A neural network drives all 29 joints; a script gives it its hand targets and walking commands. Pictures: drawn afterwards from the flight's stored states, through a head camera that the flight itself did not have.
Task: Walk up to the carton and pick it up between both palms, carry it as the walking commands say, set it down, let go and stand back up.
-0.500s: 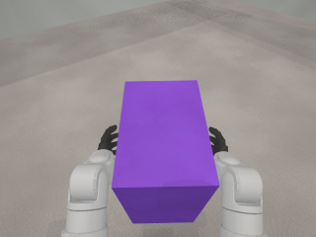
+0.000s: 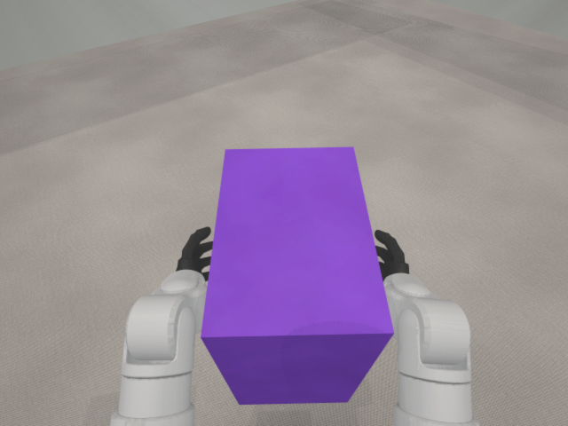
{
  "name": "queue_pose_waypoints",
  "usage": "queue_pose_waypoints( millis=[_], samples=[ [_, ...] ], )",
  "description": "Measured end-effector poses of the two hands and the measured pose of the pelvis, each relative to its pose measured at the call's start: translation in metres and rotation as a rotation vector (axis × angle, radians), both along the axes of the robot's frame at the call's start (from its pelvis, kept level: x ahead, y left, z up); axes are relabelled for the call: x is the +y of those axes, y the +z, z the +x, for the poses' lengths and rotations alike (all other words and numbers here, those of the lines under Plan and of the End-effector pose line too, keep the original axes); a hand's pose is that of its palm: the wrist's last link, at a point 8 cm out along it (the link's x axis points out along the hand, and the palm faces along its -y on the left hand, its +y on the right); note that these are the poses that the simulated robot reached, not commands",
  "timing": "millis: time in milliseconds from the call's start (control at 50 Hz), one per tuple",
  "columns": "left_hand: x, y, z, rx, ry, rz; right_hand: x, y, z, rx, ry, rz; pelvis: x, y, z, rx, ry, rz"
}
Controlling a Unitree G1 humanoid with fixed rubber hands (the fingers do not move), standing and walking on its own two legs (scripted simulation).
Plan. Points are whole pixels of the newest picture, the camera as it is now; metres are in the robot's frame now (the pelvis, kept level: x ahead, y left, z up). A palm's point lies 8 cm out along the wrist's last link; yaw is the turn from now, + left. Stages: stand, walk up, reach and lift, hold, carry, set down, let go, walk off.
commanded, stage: carry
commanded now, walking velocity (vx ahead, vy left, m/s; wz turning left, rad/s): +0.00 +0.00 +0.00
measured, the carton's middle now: (291, 286) +0.30 +0.00 +0.05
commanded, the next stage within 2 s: none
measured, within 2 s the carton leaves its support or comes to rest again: neither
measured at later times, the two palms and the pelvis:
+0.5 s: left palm (192, 285) +0.28 +0.13 +0.09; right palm (388, 286) +0.28 -0.13 +0.08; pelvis +0.00 +0.00 +0.00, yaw +0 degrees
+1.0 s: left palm (205, 279) +0.30 +0.12 +0.08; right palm (395, 282) +0.29 -0.14 +0.07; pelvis +0.02 -0.01 +0.00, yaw -1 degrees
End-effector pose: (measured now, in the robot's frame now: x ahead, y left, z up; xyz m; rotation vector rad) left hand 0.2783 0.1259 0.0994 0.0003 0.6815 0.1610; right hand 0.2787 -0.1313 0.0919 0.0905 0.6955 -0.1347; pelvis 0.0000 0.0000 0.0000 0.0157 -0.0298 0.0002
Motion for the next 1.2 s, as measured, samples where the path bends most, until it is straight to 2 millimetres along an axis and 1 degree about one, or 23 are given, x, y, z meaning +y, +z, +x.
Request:
queue_pose_waypoints(
  millis=[320, 380, 460, 620, 720, 820, 900, 1060, 1140, 1200],
  samples=[
    [0.000, -0.003, 0.002, -0.001, 0.001, -0.002, 0.000, -0.003, 0.002, -0.002, 0.001, -0.004, 0.000, 0.000, 0.000, 0.001, 0.000, 0.000],
    [0.000, -0.005, 0.003, 0.004, 0.002, -0.007, 0.001, -0.003, 0.003, 0.003, 0.002, -0.009, 0.000, 0.000, 0.001, 0.001, 0.000, 0.000],
    [0.002, -0.014, 0.005, 0.024, 0.006, -0.017, 0.002, -0.010, 0.005, 0.022, 0.009, -0.024, 0.000, 0.000, 0.002, 0.003, 0.000, 0.000],
    [0.002, -0.014, 0.004, 0.033, 0.006, -0.016, 0.002, -0.011, 0.005, 0.030, 0.011, -0.023, 0.000, 0.000, 0.003, 0.004, 0.000, 0.000],
    [0.006, -0.017, 0.005, 0.051, 0.007, -0.019, 0.006, -0.012, 0.006, 0.047, 0.013, -0.030, 0.003, 0.000, 0.004, 0.006, 0.000, -0.005],
    [0.010, -0.021, 0.009, 0.063, 0.003, -0.036, 0.010, -0.012, 0.009, 0.059, 0.009, -0.045, 0.008, 0.000, 0.008, 0.012, -0.005, -0.018],
    [0.004, -0.022, 0.014, 0.072, -0.005, -0.041, 0.005, -0.012, 0.012, 0.068, 0.001, -0.049, 0.004, 0.002, 0.011, 0.022, -0.017, -0.026],
    [-0.018, -0.023, 0.022, 0.080, -0.006, -0.018, -0.017, -0.019, 0.020, 0.076, -0.001, -0.026, -0.016, 0.001, 0.018, 0.036, -0.019, -0.001],
    [-0.022, -0.022, 0.027, 0.080, 0.001, -0.013, -0.021, -0.021, 0.025, 0.076, 0.004, -0.016, -0.021, 0.002, 0.021, 0.051, -0.013, 0.004],
    [-0.020, -0.023, 0.029, 0.071, 0.014, -0.018, -0.020, -0.021, 0.031, 0.068, 0.013, -0.017, -0.023, 0.001, 0.022, 0.065, -0.001, -0.001]
  ],
)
